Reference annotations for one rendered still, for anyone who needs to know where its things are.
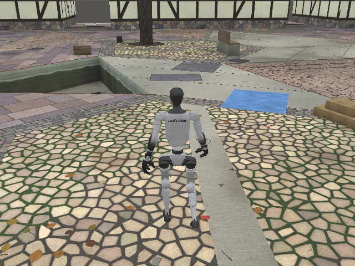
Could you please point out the humanoid robot head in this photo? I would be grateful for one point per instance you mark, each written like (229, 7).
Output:
(176, 96)

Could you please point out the robot left forearm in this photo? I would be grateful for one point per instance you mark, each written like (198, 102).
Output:
(149, 150)

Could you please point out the right robot hand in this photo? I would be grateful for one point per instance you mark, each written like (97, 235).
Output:
(204, 154)

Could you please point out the left robot upper arm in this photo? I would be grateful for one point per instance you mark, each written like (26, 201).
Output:
(156, 126)

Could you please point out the robot right forearm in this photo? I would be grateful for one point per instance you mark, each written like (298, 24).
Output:
(203, 143)

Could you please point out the left robot hand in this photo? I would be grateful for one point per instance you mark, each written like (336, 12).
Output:
(145, 167)

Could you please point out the right robot upper arm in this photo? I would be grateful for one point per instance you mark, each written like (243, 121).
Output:
(197, 125)

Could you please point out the humanoid robot torso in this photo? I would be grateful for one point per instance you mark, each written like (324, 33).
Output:
(177, 128)

